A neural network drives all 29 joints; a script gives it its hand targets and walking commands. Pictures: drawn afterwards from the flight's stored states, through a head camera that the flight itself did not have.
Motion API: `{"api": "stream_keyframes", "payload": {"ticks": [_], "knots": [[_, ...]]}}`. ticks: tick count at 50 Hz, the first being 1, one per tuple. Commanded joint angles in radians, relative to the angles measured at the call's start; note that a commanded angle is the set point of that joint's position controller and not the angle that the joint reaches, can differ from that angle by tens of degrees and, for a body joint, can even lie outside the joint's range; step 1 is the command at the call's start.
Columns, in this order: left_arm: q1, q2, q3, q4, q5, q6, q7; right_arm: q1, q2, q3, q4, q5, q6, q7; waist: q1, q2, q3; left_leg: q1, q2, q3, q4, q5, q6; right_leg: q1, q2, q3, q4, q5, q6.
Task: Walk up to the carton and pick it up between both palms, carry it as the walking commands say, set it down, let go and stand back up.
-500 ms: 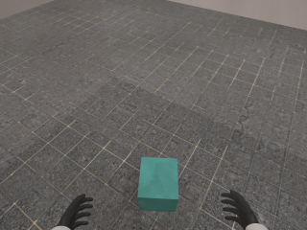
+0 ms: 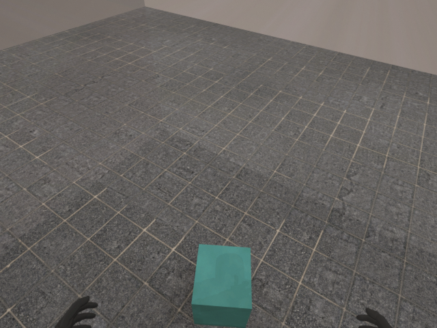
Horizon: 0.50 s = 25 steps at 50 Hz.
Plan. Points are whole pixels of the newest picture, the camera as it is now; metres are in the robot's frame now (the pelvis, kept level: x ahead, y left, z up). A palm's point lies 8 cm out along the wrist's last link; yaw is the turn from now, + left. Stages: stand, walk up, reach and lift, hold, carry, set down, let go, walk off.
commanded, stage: stand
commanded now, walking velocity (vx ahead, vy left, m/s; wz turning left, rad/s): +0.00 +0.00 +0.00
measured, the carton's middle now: (222, 286) +0.46 -0.01 -0.65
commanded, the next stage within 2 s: none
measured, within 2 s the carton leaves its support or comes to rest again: neither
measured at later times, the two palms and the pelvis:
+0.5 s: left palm out of the picture +0.08 +0.31 -0.09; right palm out of the picture +0.08 -0.30 -0.08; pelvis -0.02 +0.01 +0.00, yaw +0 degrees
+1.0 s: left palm out of the picture +0.05 +0.32 -0.10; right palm out of the picture +0.05 -0.30 -0.09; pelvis -0.04 +0.02 +0.01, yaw +1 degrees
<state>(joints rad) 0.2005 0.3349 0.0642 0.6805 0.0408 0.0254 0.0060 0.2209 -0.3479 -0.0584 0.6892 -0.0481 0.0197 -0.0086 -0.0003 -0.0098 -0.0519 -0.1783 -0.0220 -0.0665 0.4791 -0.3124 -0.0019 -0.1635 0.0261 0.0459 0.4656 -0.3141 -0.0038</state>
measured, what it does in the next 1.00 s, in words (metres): stands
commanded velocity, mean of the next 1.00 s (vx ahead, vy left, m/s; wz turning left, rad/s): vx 0.00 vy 0.00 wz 0.00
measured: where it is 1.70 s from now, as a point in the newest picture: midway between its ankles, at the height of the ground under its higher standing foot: outside the picture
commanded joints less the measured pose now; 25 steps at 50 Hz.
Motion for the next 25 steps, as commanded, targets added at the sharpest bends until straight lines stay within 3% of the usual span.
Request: {"api": "stream_keyframes", "payload": {"ticks": [1,2,3,4,5,6,7,8,10,11,13,15,16,17,18,20,21,22,25], "knots": [[-0.053,0.149,0.031,-0.044,0.007,-0.033,0.008,-0.058,-0.122,-0.030,-0.062,0.005,-0.030,-0.008,-0.004,-0.027,-0.023,-0.002,0.086,-0.059,-0.047,0.274,0.003,-0.007,-0.079,0.046,-0.055,0.251,0.009],[-0.031,0.148,0.021,-0.034,0.001,-0.038,0.004,-0.052,-0.128,-0.028,-0.053,0.008,-0.030,-0.007,0.001,0.036,-0.036,0.029,0.072,-0.038,-0.028,0.302,0.006,-0.015,-0.080,0.066,-0.058,0.295,-0.002],[-0.054,0.164,0.030,-0.030,0.014,-0.039,0.012,-0.059,-0.117,-0.029,-0.037,0.012,-0.038,-0.006,-0.011,0.038,-0.056,0.032,0.076,-0.057,-0.027,0.321,0.003,0.003,-0.080,0.058,-0.051,0.319,-0.007],[-0.063,0.186,0.032,-0.024,0.010,-0.038,0.011,-0.042,-0.154,-0.036,-0.023,0.012,-0.038,-0.010,-0.012,0.003,-0.045,0.012,0.077,-0.051,-0.037,0.320,-0.004,0.014,-0.089,0.077,-0.040,0.319,-0.015],[-0.021,0.178,0.037,-0.007,0.002,-0.039,0.010,-0.034,-0.149,-0.029,-0.016,0.007,-0.039,-0.005,0.015,0.007,-0.019,0.002,0.081,-0.064,-0.033,0.327,0.012,0.009,-0.098,0.075,-0.045,0.321,-0.006],[-0.032,0.168,0.027,-0.001,0.008,-0.033,0.012,-0.034,-0.147,-0.031,-0.024,0.005,-0.035,-0.005,-0.003,-0.042,0.026,0.000,0.075,-0.052,-0.029,0.328,0.003,-0.027,-0.078,0.062,-0.065,0.319,0.006],[-0.055,0.125,0.011,-0.001,-0.003,-0.034,0.010,-0.037,-0.170,-0.033,-0.012,0.006,-0.039,-0.011,-0.012,0.011,-0.038,0.020,0.085,-0.057,-0.039,0.328,-0.001,0.001,-0.085,0.053,-0.058,0.321,-0.001],[-0.027,0.135,0.014,0.000,-0.008,-0.044,0.009,-0.037,-0.163,-0.034,-0.002,0.005,-0.041,-0.008,0.015,-0.041,-0.014,-0.001,0.091,-0.078,-0.029,0.336,0.026,0.004,-0.094,0.059,-0.045,0.326,-0.011],[-0.034,0.157,0.021,0.018,-0.003,-0.045,0.009,-0.082,-0.141,-0.029,-0.012,0.000,-0.040,-0.010,0.006,-0.033,-0.046,0.028,0.087,-0.066,-0.043,0.311,0.003,0.001,-0.080,0.053,-0.062,0.271,0.005],[-0.027,0.178,0.017,0.044,-0.012,-0.043,0.016,-0.048,-0.148,-0.027,0.011,0.009,-0.041,-0.007,0.005,-0.006,-0.026,0.024,0.083,-0.082,-0.023,0.301,0.021,-0.006,-0.097,0.083,-0.075,0.272,-0.009],[-0.045,0.167,0.017,0.038,0.003,-0.047,0.013,-0.043,-0.164,-0.031,0.040,0.015,-0.043,-0.007,-0.005,0.037,-0.030,0.004,0.073,-0.062,-0.052,0.247,-0.003,0.001,-0.091,0.082,-0.080,0.252,-0.003],[-0.053,0.154,0.012,0.043,-0.003,-0.050,0.007,-0.048,-0.171,-0.027,0.041,0.001,-0.045,-0.014,-0.010,0.027,-0.001,-0.007,0.093,-0.089,-0.072,0.202,0.021,-0.006,-0.095,0.088,-0.093,0.216,-0.004],[-0.051,0.164,0.012,0.050,0.006,-0.055,0.005,-0.043,-0.174,-0.024,0.049,0.002,-0.041,-0.016,-0.013,-0.003,0.038,0.001,0.088,-0.085,-0.082,0.263,0.019,-0.031,-0.087,0.072,-0.085,0.241,0.000],[-0.008,0.191,0.013,0.062,0.003,-0.053,0.015,-0.028,-0.182,-0.029,0.069,0.010,-0.037,-0.014,0.004,0.005,-0.014,0.029,0.097,-0.092,-0.050,0.299,0.018,-0.004,-0.095,0.080,-0.085,0.294,-0.001],[-0.025,0.194,0.015,0.074,-0.004,-0.053,0.015,-0.041,-0.162,-0.027,0.063,0.012,-0.038,-0.013,-0.013,0.037,0.019,-0.002,0.097,-0.085,-0.071,0.269,0.020,-0.007,-0.092,0.073,-0.079,0.287,0.001],[-0.046,0.189,0.011,0.081,0.011,-0.052,0.016,-0.052,-0.160,-0.022,0.068,0.019,-0.043,-0.010,-0.015,-0.022,0.003,-0.005,0.081,-0.079,-0.068,0.203,0.015,-0.003,-0.097,0.085,-0.100,0.220,-0.008],[-0.047,0.194,0.021,0.073,-0.001,-0.055,0.011,-0.069,-0.178,-0.019,0.070,0.010,-0.046,-0.010,0.001,0.024,0.022,-0.032,0.092,-0.078,-0.076,0.208,0.022,0.004,-0.106,0.091,-0.095,0.195,-0.019],[-0.025,0.172,0.008,0.097,0.005,-0.054,0.011,-0.060,-0.168,-0.026,0.080,0.006,-0.044,-0.010,-0.009,0.055,0.022,-0.018,0.084,-0.092,-0.084,0.159,0.021,-0.013,-0.103,0.100,-0.110,0.179,-0.012],[-0.054,0.162,-0.001,0.093,-0.013,-0.056,0.004,-0.044,-0.197,-0.026,0.105,0.010,-0.047,-0.009,-0.012,0.003,0.050,-0.029,0.097,-0.121,-0.090,0.205,0.039,-0.017,-0.096,0.092,-0.112,0.190,-0.015]]}}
